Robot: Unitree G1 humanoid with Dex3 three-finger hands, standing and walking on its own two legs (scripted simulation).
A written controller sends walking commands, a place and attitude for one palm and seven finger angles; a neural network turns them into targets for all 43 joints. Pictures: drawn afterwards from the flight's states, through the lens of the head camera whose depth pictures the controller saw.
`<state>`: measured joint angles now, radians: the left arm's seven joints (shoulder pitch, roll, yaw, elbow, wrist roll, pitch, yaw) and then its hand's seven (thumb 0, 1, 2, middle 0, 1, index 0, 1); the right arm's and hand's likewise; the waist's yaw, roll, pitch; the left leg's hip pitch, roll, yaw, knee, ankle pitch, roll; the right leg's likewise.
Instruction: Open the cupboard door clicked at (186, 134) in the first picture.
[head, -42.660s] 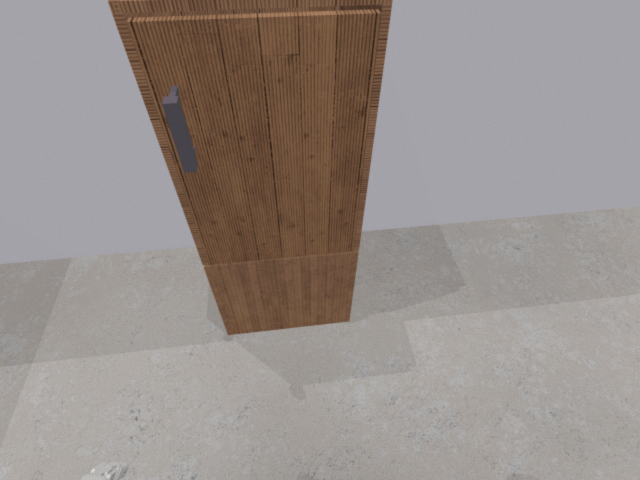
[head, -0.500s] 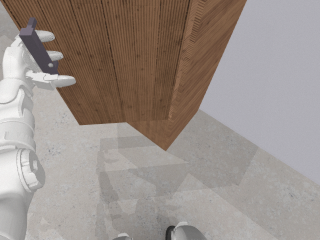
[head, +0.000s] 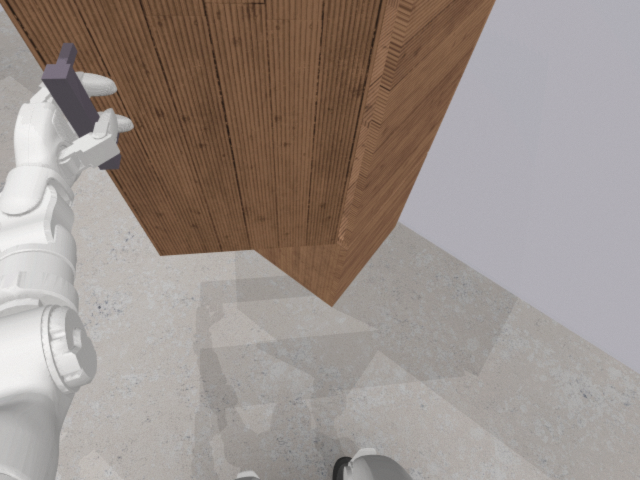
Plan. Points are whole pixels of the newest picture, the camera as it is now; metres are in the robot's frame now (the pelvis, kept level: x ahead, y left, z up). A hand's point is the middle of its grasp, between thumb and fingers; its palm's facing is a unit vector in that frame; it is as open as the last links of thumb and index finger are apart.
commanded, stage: pull the door open along its arc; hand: left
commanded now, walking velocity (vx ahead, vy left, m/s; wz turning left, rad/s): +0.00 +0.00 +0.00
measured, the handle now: (90, 110) +0.54 +0.25 +0.11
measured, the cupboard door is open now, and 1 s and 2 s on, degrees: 44 76 89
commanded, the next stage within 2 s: open thumb and fingers to let go in 1.20 s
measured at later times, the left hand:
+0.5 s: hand (111, 179) +0.44 +0.21 +0.11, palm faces +0.02 -1.00 +0.00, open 5.8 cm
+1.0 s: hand (179, 273) +0.32 +0.12 +0.12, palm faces +0.45 -0.89 +0.00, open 6.0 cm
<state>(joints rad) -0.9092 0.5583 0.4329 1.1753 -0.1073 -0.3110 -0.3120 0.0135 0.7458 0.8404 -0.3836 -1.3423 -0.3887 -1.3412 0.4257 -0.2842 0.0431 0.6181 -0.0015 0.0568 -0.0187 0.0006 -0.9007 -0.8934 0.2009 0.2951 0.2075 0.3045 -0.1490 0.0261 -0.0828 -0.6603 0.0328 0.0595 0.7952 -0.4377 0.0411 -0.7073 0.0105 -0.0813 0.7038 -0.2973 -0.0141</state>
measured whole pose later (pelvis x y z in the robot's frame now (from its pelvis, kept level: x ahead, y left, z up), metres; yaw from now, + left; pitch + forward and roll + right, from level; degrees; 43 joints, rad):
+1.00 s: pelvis +0.00 -0.02 +0.02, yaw +2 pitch +3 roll +0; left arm -0.05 -0.03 0.01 0.09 -0.02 -0.02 0.43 0.03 0.70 0.75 -0.34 -1.33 -0.36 -1.34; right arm 0.17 -0.18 0.03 0.58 -0.04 0.04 -0.03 0.01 -0.90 -0.89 0.20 0.30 0.21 0.30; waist 0.02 0.04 -0.06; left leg -0.28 0.02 0.04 0.59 -0.36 0.01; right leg -0.35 0.00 -0.09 0.57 -0.28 -0.04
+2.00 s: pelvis -0.04 -0.02 +0.02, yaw +3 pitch -1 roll +0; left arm -0.06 -0.11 -0.18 0.13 0.05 0.00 0.56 -0.01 -0.46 0.31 -0.26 -0.94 -0.28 -0.94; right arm 0.16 -0.17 0.03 0.64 -0.05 0.06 -0.03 0.01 -0.90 -0.89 0.20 0.29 0.21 0.30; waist 0.02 0.04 -0.02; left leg -0.25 0.00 0.03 0.58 -0.31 0.01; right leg -0.31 -0.01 -0.11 0.56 -0.23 -0.04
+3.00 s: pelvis -0.01 -0.03 +0.02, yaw +2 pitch +1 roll +0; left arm 0.34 0.12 -0.10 -0.25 -0.11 -0.07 -0.02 -0.01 -0.50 0.30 -0.19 -0.32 -0.18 -0.32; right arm 0.21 -0.22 0.05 0.53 0.00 -0.10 -0.03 0.01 -0.90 -0.89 0.20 0.30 0.21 0.30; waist 0.04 0.04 -0.03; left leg -0.29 0.01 0.03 0.65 -0.38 0.00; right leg -0.36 0.00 -0.10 0.64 -0.30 -0.05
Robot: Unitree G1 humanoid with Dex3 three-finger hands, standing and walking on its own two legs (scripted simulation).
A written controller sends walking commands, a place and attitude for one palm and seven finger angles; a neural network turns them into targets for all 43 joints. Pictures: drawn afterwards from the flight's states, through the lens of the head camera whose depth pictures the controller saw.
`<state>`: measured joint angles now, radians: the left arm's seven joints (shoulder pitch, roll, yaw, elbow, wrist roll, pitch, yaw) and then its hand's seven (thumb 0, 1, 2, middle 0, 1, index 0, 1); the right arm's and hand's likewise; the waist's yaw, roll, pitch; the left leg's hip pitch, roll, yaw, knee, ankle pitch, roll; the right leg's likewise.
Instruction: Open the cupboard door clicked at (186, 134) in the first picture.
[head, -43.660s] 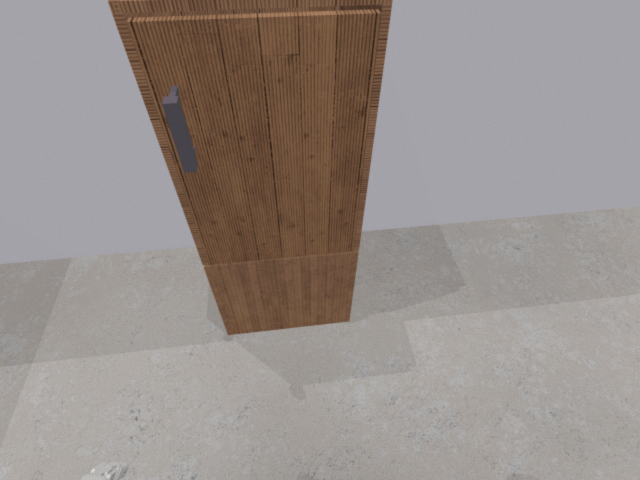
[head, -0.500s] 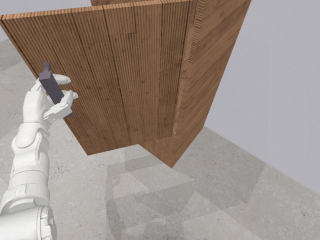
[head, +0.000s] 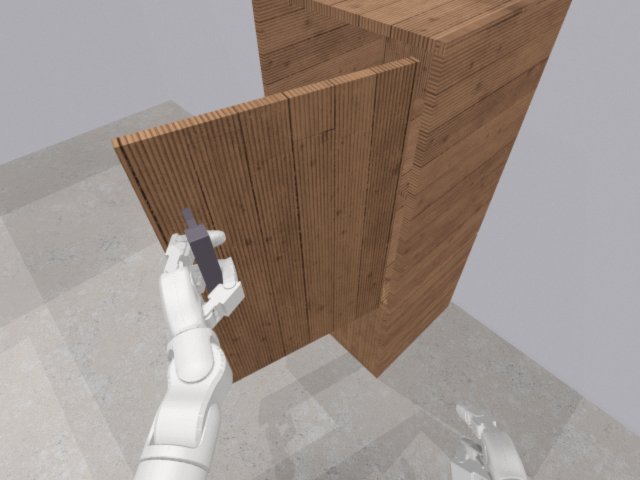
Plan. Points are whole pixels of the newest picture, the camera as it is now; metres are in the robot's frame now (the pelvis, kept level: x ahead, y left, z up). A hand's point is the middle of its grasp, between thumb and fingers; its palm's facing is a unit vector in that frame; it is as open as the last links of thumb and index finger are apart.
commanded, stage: pull the door open along its arc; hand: left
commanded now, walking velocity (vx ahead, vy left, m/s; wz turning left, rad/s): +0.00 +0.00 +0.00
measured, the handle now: (205, 259) +0.36 +0.18 +0.09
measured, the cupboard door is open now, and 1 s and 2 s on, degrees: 76 89 91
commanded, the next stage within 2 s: open thumb and fingers to let go in 0.20 s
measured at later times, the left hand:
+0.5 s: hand (270, 320) +0.27 +0.08 +0.10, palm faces +0.42 -0.91 -0.01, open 6.7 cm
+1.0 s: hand (269, 316) +0.28 +0.08 +0.10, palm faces +0.38 -0.92 +0.00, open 14.4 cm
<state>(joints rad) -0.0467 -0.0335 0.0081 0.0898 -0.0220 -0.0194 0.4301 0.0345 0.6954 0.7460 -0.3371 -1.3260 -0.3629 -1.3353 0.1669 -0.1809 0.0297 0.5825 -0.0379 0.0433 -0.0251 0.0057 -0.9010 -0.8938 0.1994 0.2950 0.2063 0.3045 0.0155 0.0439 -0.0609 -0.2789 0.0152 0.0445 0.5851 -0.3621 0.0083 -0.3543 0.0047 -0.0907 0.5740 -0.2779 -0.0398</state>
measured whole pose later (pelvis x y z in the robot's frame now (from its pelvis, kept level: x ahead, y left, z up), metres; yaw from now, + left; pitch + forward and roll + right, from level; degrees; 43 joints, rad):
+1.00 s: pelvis -0.04 +0.00 +0.00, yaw +1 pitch -1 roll +0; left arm -0.06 -0.11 -0.18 0.13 0.05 0.00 0.56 -0.01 -0.46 0.31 -0.26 -0.94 -0.28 -0.94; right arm 0.16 -0.17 0.03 0.64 -0.05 0.06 -0.03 0.01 -0.90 -0.89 0.20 0.29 0.21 0.30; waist 0.02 0.04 -0.02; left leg -0.25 0.00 0.03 0.58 -0.31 0.01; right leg -0.31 -0.01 -0.11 0.56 -0.23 -0.04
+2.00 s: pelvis -0.01 -0.01 -0.01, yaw +1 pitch +1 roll +0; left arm 0.34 0.12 -0.10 -0.25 -0.11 -0.07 -0.02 -0.01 -0.50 0.30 -0.19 -0.32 -0.18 -0.32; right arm 0.21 -0.22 0.05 0.53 0.00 -0.10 -0.03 0.01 -0.90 -0.89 0.20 0.30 0.21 0.30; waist 0.04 0.04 -0.03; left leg -0.29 0.01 0.03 0.65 -0.38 0.00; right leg -0.36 0.00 -0.10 0.64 -0.30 -0.05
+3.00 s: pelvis -0.02 +0.02 -0.01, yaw +2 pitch +0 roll -1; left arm 0.47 0.24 0.14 -0.40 -0.26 -0.02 -0.22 -0.01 -0.49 0.30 -0.15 -0.30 -0.15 -0.30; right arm 0.25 -0.23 0.08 0.56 0.03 -0.27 -0.06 0.01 -0.90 -0.89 0.20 0.30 0.21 0.30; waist 0.06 0.06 -0.05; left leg -0.30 -0.01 0.01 0.69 -0.40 0.03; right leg -0.34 -0.02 -0.11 0.64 -0.30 -0.02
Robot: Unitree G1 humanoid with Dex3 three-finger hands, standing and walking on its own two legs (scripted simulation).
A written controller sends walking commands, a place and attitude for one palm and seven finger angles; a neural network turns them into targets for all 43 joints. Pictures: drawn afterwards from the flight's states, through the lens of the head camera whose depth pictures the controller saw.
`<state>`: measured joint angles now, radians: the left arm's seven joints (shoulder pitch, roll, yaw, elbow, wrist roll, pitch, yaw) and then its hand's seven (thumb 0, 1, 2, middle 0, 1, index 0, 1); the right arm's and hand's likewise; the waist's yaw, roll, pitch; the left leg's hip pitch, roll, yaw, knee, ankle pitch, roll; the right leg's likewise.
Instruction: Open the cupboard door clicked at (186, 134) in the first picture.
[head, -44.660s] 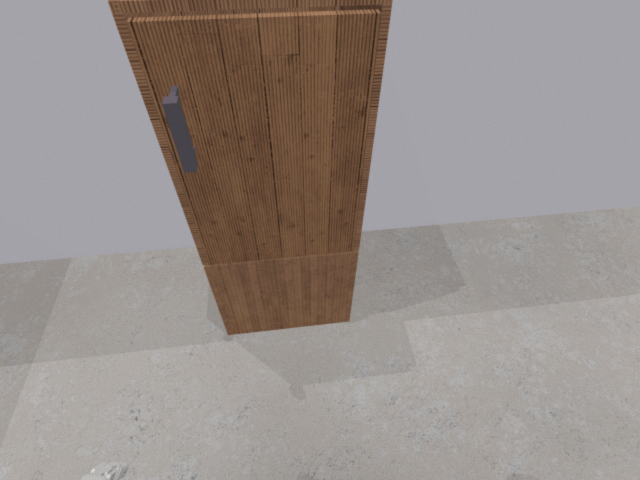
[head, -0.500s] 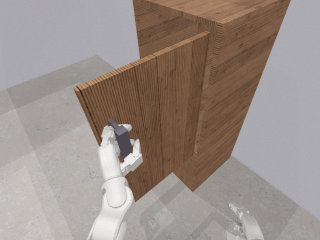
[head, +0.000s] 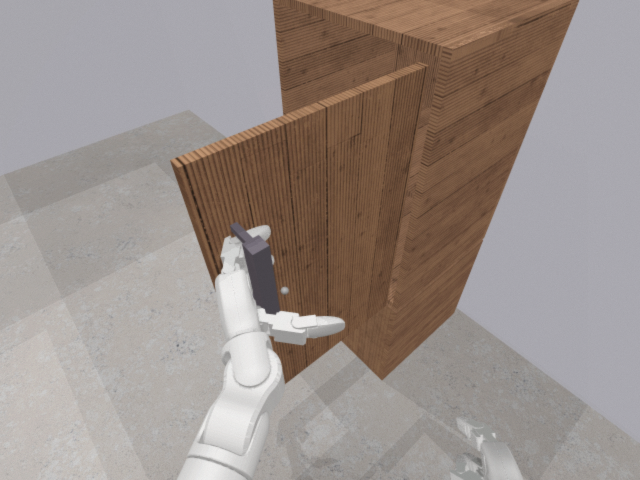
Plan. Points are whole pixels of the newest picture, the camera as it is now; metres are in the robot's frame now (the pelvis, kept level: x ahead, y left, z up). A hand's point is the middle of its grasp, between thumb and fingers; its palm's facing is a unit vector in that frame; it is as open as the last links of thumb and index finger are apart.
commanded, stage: open thumb and fingers to let go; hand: left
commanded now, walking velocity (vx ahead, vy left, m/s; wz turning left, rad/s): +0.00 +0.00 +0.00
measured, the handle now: (254, 272) +0.35 +0.12 +0.09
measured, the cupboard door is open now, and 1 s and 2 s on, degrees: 89 91 91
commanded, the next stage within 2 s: slide the hand sideways off the handle in 0.12 s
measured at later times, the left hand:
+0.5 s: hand (273, 309) +0.29 +0.08 +0.10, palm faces -0.10 -0.99 -0.01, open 16.1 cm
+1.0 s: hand (254, 341) +0.25 +0.10 +0.09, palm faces -0.03 -1.00 -0.04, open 16.2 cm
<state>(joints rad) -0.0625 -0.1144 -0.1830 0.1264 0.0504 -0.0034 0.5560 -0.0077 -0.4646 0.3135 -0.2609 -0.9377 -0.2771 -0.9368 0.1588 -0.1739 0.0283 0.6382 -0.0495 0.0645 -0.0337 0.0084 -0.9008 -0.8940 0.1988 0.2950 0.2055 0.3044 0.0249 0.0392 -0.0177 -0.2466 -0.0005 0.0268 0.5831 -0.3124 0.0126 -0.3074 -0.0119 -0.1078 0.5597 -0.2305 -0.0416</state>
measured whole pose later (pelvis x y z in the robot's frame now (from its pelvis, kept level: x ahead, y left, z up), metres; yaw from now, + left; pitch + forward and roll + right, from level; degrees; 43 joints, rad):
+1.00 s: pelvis +0.02 -0.01 -0.01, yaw -1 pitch +1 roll +0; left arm 0.34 0.12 -0.10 -0.25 -0.11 -0.07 -0.02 -0.01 -0.50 0.30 -0.19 -0.32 -0.18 -0.32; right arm 0.21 -0.22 0.05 0.53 0.00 -0.10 -0.03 0.01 -0.90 -0.89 0.20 0.30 0.21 0.30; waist 0.04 0.04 -0.03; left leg -0.29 0.01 0.03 0.65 -0.38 0.00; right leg -0.36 0.00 -0.10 0.64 -0.30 -0.05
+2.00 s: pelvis +0.02 +0.02 -0.01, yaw +1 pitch +0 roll -1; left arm 0.47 0.24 0.14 -0.40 -0.26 -0.02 -0.22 -0.01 -0.49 0.30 -0.15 -0.30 -0.15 -0.30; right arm 0.25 -0.23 0.08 0.56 0.03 -0.27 -0.06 0.01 -0.90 -0.89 0.20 0.30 0.21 0.30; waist 0.06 0.06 -0.05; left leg -0.30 -0.01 0.01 0.69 -0.40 0.03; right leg -0.34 -0.02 -0.11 0.64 -0.30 -0.02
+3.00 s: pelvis +0.03 +0.02 +0.01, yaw -1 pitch -5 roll -1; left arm 0.45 0.33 0.32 -0.37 -0.04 -0.10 0.11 0.01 0.86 0.88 -0.21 -0.30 -0.21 -0.30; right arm 0.19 -0.22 0.02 0.65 -0.01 -0.11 -0.06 0.01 -0.90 -0.89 0.20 0.30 0.21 0.30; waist 0.08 0.06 0.04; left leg -0.02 0.00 0.05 0.39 -0.28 0.03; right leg -0.08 0.01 -0.08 0.35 -0.18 -0.02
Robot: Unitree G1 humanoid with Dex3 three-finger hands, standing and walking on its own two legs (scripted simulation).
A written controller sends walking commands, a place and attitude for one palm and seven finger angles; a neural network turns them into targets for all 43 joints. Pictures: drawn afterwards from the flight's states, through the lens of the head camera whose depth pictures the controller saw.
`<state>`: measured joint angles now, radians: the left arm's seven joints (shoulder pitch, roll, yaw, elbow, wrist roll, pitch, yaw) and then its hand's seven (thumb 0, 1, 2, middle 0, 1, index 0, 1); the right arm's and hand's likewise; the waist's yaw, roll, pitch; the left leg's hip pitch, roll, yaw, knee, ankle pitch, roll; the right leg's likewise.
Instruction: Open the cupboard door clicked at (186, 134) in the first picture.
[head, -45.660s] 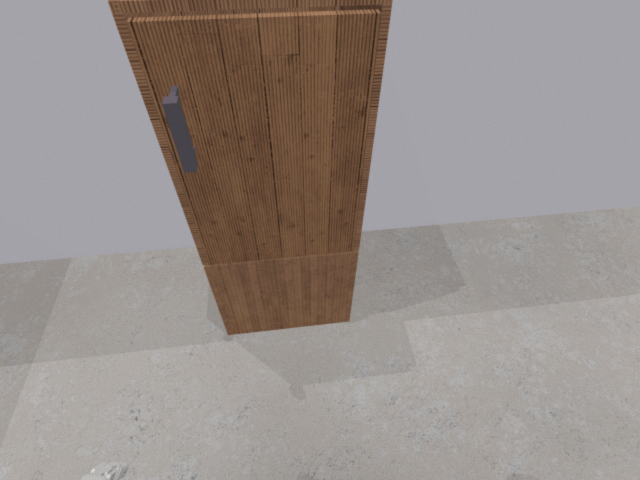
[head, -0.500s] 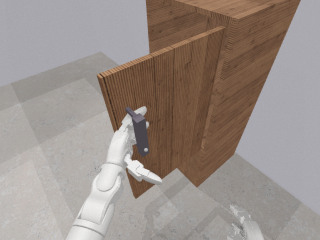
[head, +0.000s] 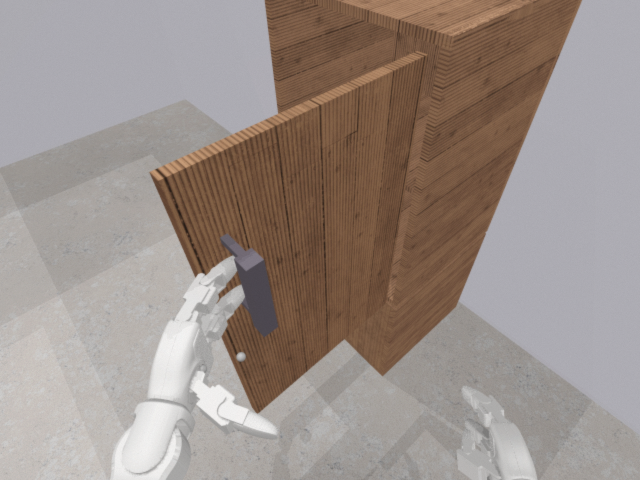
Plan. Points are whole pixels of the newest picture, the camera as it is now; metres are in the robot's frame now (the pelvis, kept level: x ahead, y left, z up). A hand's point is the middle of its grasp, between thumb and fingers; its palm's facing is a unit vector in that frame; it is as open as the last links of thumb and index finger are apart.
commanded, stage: slide the hand sideways off the handle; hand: left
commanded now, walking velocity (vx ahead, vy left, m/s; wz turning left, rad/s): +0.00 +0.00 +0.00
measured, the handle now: (248, 285) +0.32 +0.12 +0.10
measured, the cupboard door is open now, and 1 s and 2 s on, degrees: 91 91 91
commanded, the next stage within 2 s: draw the hand back to the body in 0.42 s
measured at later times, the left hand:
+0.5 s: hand (171, 398) +0.18 +0.17 +0.09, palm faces +0.05 -1.00 -0.06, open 16.3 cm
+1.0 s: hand (131, 381) +0.18 +0.20 +0.12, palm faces +0.03 -1.00 -0.08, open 16.3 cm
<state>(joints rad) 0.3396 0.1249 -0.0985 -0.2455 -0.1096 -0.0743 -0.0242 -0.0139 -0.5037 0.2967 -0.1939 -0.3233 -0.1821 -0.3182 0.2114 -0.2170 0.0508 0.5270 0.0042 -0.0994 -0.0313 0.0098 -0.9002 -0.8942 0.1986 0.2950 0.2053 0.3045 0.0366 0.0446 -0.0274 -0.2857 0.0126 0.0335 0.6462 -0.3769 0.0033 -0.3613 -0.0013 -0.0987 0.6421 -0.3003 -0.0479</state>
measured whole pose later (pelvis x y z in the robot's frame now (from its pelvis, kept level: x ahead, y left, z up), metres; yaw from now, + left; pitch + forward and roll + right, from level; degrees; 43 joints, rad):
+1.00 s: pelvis +0.00 +0.02 +0.00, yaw +1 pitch +0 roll -1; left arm 0.47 0.24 0.14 -0.40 -0.26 -0.02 -0.22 -0.01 -0.49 0.30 -0.15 -0.30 -0.15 -0.30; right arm 0.25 -0.23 0.08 0.56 0.03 -0.27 -0.06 0.01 -0.90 -0.89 0.20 0.30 0.21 0.30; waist 0.06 0.06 -0.05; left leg -0.30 -0.01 0.01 0.69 -0.40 0.03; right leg -0.34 -0.02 -0.11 0.64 -0.30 -0.02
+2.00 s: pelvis +0.01 +0.02 +0.02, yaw -1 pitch -5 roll -1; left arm 0.45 0.33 0.32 -0.37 -0.04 -0.10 0.11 0.01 0.86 0.88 -0.21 -0.30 -0.21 -0.30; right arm 0.19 -0.22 0.02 0.65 -0.01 -0.11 -0.06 0.01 -0.90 -0.89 0.20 0.30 0.21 0.30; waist 0.08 0.06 0.04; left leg -0.02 0.00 0.05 0.39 -0.28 0.03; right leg -0.08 0.01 -0.08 0.35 -0.18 -0.02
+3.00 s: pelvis -0.09 +0.03 -0.01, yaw +1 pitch -1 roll +0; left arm 0.50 0.35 0.43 -0.53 0.01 -0.24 0.17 0.01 0.88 0.90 -0.21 -0.30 -0.21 -0.30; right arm 0.22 -0.20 -0.01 0.60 -0.01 -0.08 -0.07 0.01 -0.90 -0.89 0.20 0.30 0.21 0.30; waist 0.00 -0.01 0.06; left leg -0.42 -0.03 0.04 0.72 -0.35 0.03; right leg -0.44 -0.01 -0.01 0.65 -0.19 0.00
